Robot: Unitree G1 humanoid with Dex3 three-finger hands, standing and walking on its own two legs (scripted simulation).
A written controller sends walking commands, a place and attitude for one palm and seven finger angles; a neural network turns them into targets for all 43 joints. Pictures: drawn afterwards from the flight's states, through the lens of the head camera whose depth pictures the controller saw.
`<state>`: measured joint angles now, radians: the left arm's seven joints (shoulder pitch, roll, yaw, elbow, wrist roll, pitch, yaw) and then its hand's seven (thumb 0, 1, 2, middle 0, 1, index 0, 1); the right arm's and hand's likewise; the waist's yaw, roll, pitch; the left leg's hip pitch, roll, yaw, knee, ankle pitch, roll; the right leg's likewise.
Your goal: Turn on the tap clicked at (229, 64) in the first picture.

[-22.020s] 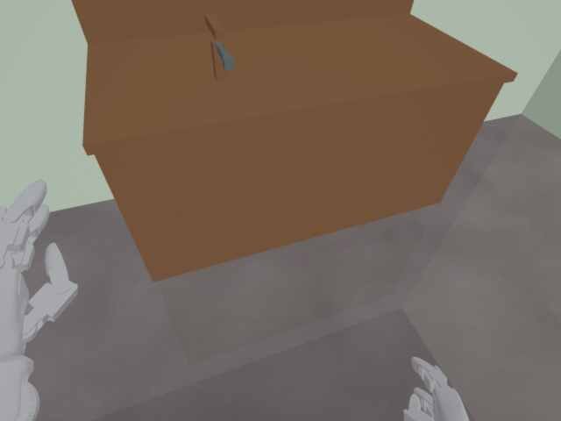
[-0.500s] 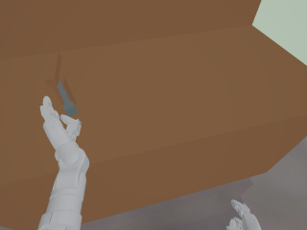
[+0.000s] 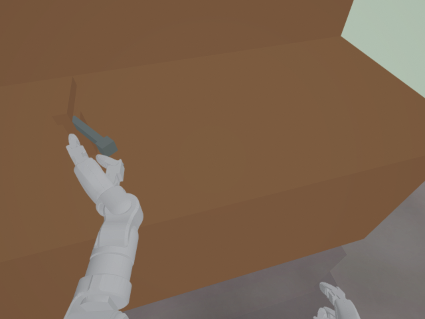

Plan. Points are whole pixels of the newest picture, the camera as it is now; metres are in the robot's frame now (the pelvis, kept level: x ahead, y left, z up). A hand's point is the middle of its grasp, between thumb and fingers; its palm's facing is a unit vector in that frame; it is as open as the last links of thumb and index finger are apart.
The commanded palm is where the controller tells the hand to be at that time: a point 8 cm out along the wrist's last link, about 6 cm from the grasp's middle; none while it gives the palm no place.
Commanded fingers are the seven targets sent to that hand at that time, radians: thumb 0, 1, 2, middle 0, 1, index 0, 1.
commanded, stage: push the lever round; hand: left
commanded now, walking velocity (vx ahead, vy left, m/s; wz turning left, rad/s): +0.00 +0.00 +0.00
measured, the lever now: (106, 146) +0.42 +0.24 +0.10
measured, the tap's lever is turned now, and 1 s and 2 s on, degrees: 35 56 77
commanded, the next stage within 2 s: lift the hand up off the lever in 1.36 s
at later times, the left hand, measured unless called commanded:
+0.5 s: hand (130, 156) +0.40 +0.19 +0.09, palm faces +0.79 -0.61 -0.08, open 7.6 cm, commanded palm +0.35 +0.21 +0.09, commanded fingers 0.00 0.90 0.90 -0.15 -0.15 -0.15 -0.15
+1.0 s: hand (140, 147) +0.43 +0.18 +0.08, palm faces +0.81 -0.57 -0.12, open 7.6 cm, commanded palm +0.38 +0.20 +0.09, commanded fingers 0.00 0.90 0.90 -0.15 -0.15 -0.15 -0.15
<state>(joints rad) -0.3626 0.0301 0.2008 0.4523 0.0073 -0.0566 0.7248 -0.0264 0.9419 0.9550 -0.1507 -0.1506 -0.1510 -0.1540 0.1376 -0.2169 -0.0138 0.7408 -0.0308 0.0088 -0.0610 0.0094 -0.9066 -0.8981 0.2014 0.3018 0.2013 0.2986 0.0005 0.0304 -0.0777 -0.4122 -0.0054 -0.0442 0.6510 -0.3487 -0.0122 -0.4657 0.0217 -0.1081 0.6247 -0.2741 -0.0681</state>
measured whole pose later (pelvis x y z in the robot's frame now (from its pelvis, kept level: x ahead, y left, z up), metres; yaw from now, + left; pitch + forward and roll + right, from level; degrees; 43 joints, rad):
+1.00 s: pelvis +0.00 -0.01 -0.01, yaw +0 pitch +10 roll +0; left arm -0.67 -0.01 0.32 0.75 0.11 -0.01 0.95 0.00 0.94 0.93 -0.15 -0.15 -0.15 -0.15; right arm 0.18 -0.20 -0.04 0.80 -0.08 0.02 0.02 0.01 -0.91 -0.90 0.20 0.30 0.20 0.30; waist -0.04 0.02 -0.13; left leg -0.53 0.00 -0.05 0.71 -0.37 -0.02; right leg -0.58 0.03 -0.11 0.69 -0.29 -0.08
